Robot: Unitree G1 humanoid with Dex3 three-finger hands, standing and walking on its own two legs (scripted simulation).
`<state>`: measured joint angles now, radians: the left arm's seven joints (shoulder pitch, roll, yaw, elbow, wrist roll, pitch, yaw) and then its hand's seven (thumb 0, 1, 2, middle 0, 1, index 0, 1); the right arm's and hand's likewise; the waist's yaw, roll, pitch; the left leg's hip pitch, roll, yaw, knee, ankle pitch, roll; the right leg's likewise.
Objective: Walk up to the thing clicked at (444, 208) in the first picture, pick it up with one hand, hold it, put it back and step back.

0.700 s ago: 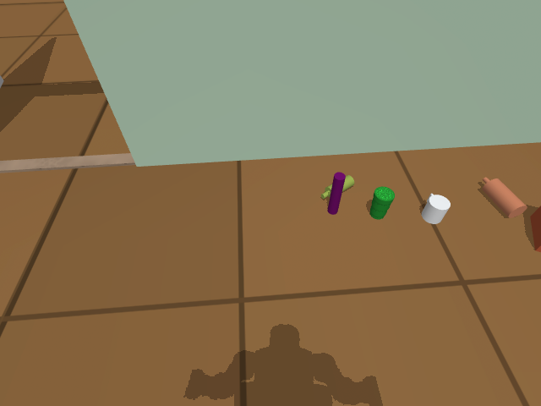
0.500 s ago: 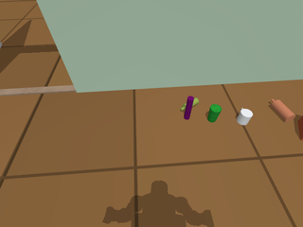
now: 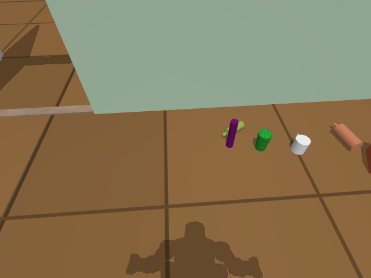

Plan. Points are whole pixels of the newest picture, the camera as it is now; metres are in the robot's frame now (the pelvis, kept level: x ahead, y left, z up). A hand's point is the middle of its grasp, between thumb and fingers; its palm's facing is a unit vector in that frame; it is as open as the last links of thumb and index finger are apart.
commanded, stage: stand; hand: left
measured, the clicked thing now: (299, 142) +1.07 -0.74 -0.73
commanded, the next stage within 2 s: walk up in 0.42 s
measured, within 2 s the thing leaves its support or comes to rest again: neither
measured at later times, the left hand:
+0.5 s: hand out of the picture +0.07 +0.26 -0.16, palm faces -0.10 -0.94 -0.34, open 7.4 cm
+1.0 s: hand (169, 231) +0.26 +0.07 -0.14, palm faces -0.38 -0.86 -0.36, open 7.4 cm
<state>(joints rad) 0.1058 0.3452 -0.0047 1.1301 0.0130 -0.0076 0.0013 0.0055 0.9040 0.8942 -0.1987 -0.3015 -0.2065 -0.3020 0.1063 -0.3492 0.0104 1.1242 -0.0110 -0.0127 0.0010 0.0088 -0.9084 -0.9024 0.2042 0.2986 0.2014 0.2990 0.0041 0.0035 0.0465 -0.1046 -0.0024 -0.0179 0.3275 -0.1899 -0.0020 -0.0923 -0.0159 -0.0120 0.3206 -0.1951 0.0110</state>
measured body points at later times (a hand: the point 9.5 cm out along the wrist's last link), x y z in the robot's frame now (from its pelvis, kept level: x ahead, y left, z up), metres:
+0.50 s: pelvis +0.00 +0.00 -0.01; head +0.01 -0.01 +0.44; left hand +0.08 +0.30 -0.13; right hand +0.08 -0.31 -0.13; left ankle -0.01 +0.12 -0.75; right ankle -0.02 -0.13 -0.74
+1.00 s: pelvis +0.11 -0.15 -0.01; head +0.12 -0.18 +0.43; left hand +0.28 +0.12 -0.12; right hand +0.07 -0.49 -0.13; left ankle +0.17 -0.03 -0.69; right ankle +0.09 -0.26 -0.75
